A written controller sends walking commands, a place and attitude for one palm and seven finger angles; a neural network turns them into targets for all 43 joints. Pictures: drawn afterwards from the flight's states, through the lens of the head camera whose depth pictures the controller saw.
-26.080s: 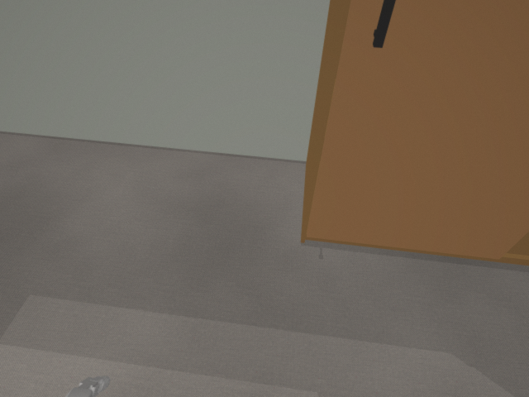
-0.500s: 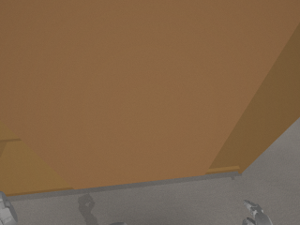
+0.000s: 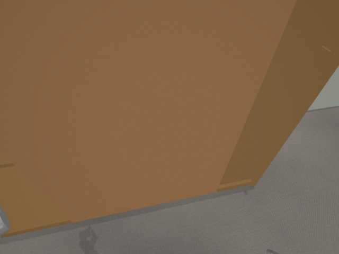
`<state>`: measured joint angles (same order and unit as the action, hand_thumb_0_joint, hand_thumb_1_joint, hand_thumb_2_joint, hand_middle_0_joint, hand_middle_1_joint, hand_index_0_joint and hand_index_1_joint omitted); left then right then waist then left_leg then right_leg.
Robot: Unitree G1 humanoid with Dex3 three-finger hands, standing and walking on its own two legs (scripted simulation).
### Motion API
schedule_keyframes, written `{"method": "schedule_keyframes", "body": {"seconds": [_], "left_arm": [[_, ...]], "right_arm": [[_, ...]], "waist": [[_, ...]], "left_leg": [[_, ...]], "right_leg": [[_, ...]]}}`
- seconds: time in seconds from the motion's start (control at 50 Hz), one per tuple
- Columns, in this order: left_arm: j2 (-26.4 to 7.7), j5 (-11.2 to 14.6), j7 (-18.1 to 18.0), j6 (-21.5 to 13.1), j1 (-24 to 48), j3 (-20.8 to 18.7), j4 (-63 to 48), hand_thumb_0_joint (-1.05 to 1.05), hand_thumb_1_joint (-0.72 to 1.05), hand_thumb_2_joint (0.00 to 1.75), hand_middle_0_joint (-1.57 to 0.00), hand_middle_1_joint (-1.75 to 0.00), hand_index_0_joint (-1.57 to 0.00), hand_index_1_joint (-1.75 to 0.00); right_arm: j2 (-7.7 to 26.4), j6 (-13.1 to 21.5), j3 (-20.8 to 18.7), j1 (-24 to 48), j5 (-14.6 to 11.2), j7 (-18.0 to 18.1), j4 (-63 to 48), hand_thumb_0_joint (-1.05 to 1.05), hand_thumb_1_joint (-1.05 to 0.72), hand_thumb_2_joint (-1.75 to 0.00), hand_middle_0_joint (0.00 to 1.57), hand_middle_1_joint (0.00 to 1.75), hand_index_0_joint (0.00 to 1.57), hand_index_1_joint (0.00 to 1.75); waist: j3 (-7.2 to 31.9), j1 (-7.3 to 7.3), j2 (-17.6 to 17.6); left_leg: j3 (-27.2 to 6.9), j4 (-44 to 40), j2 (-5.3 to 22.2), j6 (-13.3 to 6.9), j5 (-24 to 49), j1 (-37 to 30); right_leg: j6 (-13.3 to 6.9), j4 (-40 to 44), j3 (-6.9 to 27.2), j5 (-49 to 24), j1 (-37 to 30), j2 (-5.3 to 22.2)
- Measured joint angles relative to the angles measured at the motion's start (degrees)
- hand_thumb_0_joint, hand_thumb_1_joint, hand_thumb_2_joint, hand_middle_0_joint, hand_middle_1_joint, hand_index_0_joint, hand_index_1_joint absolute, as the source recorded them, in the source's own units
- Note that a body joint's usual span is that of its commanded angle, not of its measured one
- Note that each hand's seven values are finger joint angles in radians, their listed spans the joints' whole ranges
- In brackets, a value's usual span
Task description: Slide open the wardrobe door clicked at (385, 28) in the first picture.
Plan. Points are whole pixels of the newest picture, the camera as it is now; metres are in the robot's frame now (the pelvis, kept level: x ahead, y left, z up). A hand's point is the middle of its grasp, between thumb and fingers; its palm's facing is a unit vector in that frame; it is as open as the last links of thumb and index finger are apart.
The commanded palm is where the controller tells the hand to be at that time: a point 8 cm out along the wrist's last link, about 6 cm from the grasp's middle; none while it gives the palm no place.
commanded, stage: stop walking and hold the door there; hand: left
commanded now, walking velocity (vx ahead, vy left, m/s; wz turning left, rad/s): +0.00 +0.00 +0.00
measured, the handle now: out of the picture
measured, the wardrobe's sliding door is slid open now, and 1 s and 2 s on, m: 0.56 0.56 0.56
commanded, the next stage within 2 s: loosen the grip on the handle in 1.72 s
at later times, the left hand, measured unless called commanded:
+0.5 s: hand out of the picture +0.38 +0.41 +0.24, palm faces +0.65 -0.73 -0.22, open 5.9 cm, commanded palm +0.33 +0.44 +0.21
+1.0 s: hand out of the picture +0.39 +0.41 +0.22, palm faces +0.53 -0.82 -0.21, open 5.5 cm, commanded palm +0.34 +0.44 +0.21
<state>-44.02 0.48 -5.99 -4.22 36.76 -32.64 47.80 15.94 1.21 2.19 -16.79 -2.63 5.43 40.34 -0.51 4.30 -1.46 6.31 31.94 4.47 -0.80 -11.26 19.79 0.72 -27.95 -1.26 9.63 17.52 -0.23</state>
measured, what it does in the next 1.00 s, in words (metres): steps on the spot: left foot, then right foot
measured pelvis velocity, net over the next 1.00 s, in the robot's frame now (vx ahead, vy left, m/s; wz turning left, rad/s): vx -0.01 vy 0.09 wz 0.11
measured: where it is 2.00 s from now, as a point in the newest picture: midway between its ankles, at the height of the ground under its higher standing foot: outside the picture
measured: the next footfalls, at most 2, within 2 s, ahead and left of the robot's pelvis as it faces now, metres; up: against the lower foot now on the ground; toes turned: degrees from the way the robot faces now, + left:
left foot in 0.60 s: +0.04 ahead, +0.22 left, +0.00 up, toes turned +10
right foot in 0.88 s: +0.02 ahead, +0.00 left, +0.00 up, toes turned +2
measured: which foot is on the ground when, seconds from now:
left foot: down 0.00-0.40, up 0.42-0.58, down 0.60-1.00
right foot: down 0.00-0.62, up 0.64-0.86, down 0.88-1.00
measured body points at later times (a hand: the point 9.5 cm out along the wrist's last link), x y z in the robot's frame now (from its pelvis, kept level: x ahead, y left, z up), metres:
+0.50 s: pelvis +0.02 +0.02 +0.00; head +0.01 +0.01 +0.45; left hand +0.34 +0.44 +0.25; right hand +0.11 -0.28 -0.12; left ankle +0.04 +0.12 -0.72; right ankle +0.06 -0.13 -0.73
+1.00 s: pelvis -0.01 +0.09 +0.00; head +0.05 +0.09 +0.44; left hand +0.35 +0.45 +0.23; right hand +0.17 -0.11 -0.13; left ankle +0.01 +0.19 -0.72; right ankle -0.03 +0.01 -0.73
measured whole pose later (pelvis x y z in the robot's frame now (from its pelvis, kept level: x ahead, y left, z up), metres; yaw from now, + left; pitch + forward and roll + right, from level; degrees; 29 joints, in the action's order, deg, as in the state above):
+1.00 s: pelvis -0.01 +0.09 +0.00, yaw +6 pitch +1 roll -1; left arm -28.2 3.1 -5.3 -5.7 39.4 -19.0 27.9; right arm 12.4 2.5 4.2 -9.2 -2.9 4.1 38.1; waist -6.9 -1.2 -2.8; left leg 2.9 39.1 -0.1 -0.8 -20.4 22.5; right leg -3.8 -31.4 -7.3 19.0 13.8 -1.7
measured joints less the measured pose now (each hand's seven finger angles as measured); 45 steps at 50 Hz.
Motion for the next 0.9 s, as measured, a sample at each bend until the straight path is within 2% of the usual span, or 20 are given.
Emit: {"method": "schedule_keyframes", "body": {"seconds": [0.12, 0.32, 0.4, 0.46, 0.52, 0.56, 0.6, 0.62, 0.64, 0.68, 0.7, 0.76, 0.8, 0.86, 0.88, 0.9], "left_arm": [[0.6, -0.14, 0.18, -2.35, 0.95, 1.04, 3.51, -0.06, 0.71, 0.74, -0.45, -1.4, -0.27, -1.35], [0.96, 0.06, 0.03, -4.27, 0.43, 2.06, 4.27, -0.08, 0.69, 0.77, -0.45, -1.4, -0.27, -1.35], [1.92, -0.26, 0.33, -4.88, -0.03, 2.27, 3.78, -0.09, 0.67, 0.77, -0.45, -1.4, -0.28, -1.35], [3.55, -0.59, 1.56, -5.64, 0.02, 2.92, 3.28, -0.12, 0.66, 0.79, -0.46, -1.4, -0.3, -1.36], [5.65, -1.07, 2.91, -5.83, 0.55, 4.24, 1.93, -0.16, 0.66, 0.79, -0.46, -1.4, -0.35, -1.37], [6.96, -0.91, 3.39, -5.88, 0.94, 5.88, 0.39, -0.18, 0.66, 0.8, -0.46, -1.4, -0.38, -1.38], [8.23, -0.64, 3.52, -5.97, 1.3, 7.9, -1.97, -0.19, 0.67, 0.81, -0.46, -1.4, -0.4, -1.38], [8.85, -0.31, 3.27, -6.15, 1.26, 8.74, -3.57, -0.19, 0.68, 0.82, -0.46, -1.4, -0.41, -1.39], [9.55, 0.44, 2.9, -6.35, 1.09, 9.25, -5.43, -0.18, 0.69, 0.82, -0.46, -1.4, -0.41, -1.39], [10.97, 1.02, 2.07, -6.41, 0.65, 9.97, -8.55, -0.19, 0.7, 0.81, -0.46, -1.4, -0.39, -1.39], [11.7, 1.28, 1.75, -6.25, 0.65, 10.38, -9.81, -0.18, 0.7, 0.8, -0.46, -1.4, -0.38, -1.39], [13.75, 2.57, 0.86, -4.65, 1.72, 12.14, -13.35, -0.17, 0.72, 0.79, -0.46, -1.4, -0.35, -1.4], [14.4, 2.88, 0.6, -3.43, 2.46, 12.93, -15.44, -0.17, 0.73, 0.78, -0.46, -1.4, -0.33, -1.4], [14.19, 3.1, 0.47, -1.75, 3.15, 13.44, -17.9, -0.17, 0.74, 0.78, -0.46, -1.4, -0.32, -1.4], [14.0, 3.08, 0.46, -1.26, 3.3, 13.4, -18.46, -0.17, 0.74, 0.77, -0.46, -1.4, -0.31, -1.4], [14.26, 3.02, 0.27, -1.13, 3.1, 12.95, -18.97, -0.17, 0.74, 0.77, -0.46, -1.4, -0.31, -1.4]], "right_arm": [[2.01, -0.16, -1.11, -1.72, 0.0, 0.72, 1.29, 0.01, -0.9, -0.89, 0.21, 0.3, 0.21, 0.3], [2.16, -0.25, -1.82, -2.94, -0.37, 0.83, 1.93, 0.01, -0.9, -0.89, 0.21, 0.3, 0.21, 0.3], [2.65, -0.66, -2.45, -2.56, -0.35, 0.56, 1.84, 0.01, -0.9, -0.89, 0.21, 0.3, 0.21, 0.3], [3.71, -1.02, -3.29, -1.79, -0.28, 0.37, 2.3, 0.01, -0.91, -0.89, 0.21, 0.3, 0.21, 0.3], [4.52, -0.77, -3.96, -0.71, -0.03, 0.25, 2.76, 0.01, -0.91, -0.89, 0.21, 0.3, 0.21, 0.3], [4.78, -0.5, -3.96, 0.13, 0.27, 0.19, 2.81, 0.01, -0.91, -0.89, 0.21, 0.3, 0.2, 0.3], [4.92, -0.36, -4.03, 1.04, 0.52, 0.18, 2.33, 0.01, -0.91, -0.9, 0.2, 0.3, 0.2, 0.3], [4.58, -0.41, -4.14, 1.88, 0.59, 0.28, 2.13, 0.01, -0.91, -0.9, 0.2, 0.3, 0.2, 0.3], [4.11, -0.59, -4.23, 2.72, 0.48, 0.38, 1.64, 0.01, -0.91, -0.9, 0.2, 0.3, 0.2, 0.29], [2.79, -0.63, -4.17, 3.84, 0.41, 0.19, 0.23, 0.01, -0.91, -0.9, 0.2, 0.3, 0.2, 0.29], [1.97, -0.3, -3.89, 4.24, 0.28, 0.04, -0.24, 0.01, -0.91, -0.9, 0.2, 0.3, 0.2, 0.29], [-0.66, 0.76, -2.49, 5.29, -0.41, -0.5, -0.86, 0.01, -0.91, -0.9, 0.2, 0.3, 0.2, 0.29], [-2.36, 1.19, -1.24, 6.02, -0.59, -0.83, -1.18, 0.01, -0.91, -0.9, 0.2, 0.3, 0.2, 0.29], [-4.18, 1.59, 0.76, 6.98, -0.45, -1.26, -2.09, 0.01, -0.91, -0.89, 0.21, 0.3, 0.21, 0.3], [-4.47, 1.66, 1.33, 7.25, -0.34, -1.4, -2.42, 0.01, -0.9, -0.89, 0.21, 0.3, 0.21, 0.3], [-4.23, 1.61, 1.7, 7.93, -0.19, -1.52, -2.45, 0.01, -0.9, -0.89, 0.21, 0.3, 0.21, 0.3]], "waist": [[1.39, -0.38, 0.0], [1.7, -1.53, -0.35], [1.78, -1.46, -1.34], [1.55, -1.23, -2.14], [0.98, -1.42, -1.65], [0.48, -1.25, -0.72], [-0.1, -0.73, 0.17], [-0.86, -0.9, 1.09], [-1.74, -1.42, 1.32], [-2.99, -2.55, 0.22], [-3.47, -2.98, -0.45], [-4.74, -4.4, -1.43], [-5.31, -5.14, -1.14], [-5.93, -6.03, -0.03], [-6.01, -6.25, 0.27], [-6.57, -6.22, -0.89]], "left_leg": [[0.51, -0.8, -0.95, -0.6, 0.2, -0.15], [0.18, -1.05, -1.08, -0.24, -0.27, -0.59], [-0.68, 0.44, -1.47, -0.28, -1.38, 0.1], [-2.89, 5.86, -3.07, 0.28, -7.84, 1.73], [-4.29, 10.94, -4.35, 0.62, -12.76, 2.56], [-4.41, 8.19, -4.09, 0.77, -11.23, 0.86], [-3.51, 2.27, -3.56, 0.88, -3.57, -1.56], [-2.57, 2.28, -4.54, 0.45, -1.78, -1.51], [-1.95, 2.99, -4.97, -0.22, -2.28, -1.25], [-1.48, 3.23, -4.53, -1.46, -3.72, -0.7], [-1.59, 2.69, -4.29, -1.85, -3.67, -0.46], [-2.08, 0.53, -4.32, -2.31, -1.82, 0.1], [-2.1, -0.25, -4.79, -2.53, -0.99, 0.64], [-1.28, 0.07, -5.78, -2.59, -0.86, 1.74], [-0.89, 0.77, -6.09, -2.58, -1.15, 2.32], [-1.09, 1.63, -5.47, -2.54, -1.53, 2.69]], "right_leg": [[0.38, -0.77, 0.3, 0.73, 0.6, 1.0], [0.29, -0.81, -0.1, 1.33, 0.16, 1.15], [0.5, -1.41, -0.87, 2.17, 0.0, 1.58], [1.14, -2.16, -1.73, 3.04, -0.33, 2.9], [2.46, -2.91, -1.69, 3.53, -0.48, 5.41], [3.72, -3.9, -1.59, 4.07, -0.39, 7.47], [5.12, -6.6, -1.52, 5.39, 0.61, 9.64], [4.65, -8.63, -1.0, 6.1, 1.59, 10.93], [4.1, -12.14, -0.32, 9.22, 3.05, 10.96], [3.07, -21.75, -0.38, 17.44, 6.41, 8.68], [2.86, -25.67, -1.19, 19.3, 7.59, 7.42], [2.87, -28.89, -4.1, 19.28, 7.91, 4.07], [2.64, -24.39, -5.2, 17.8, 5.91, 2.05], [1.86, -12.13, -5.43, 13.6, 0.71, 0.06], [0.92, -7.27, -5.18, 10.86, -1.36, -0.26], [-1.47, -5.2, -5.37, 9.61, -2.24, -1.15]]}}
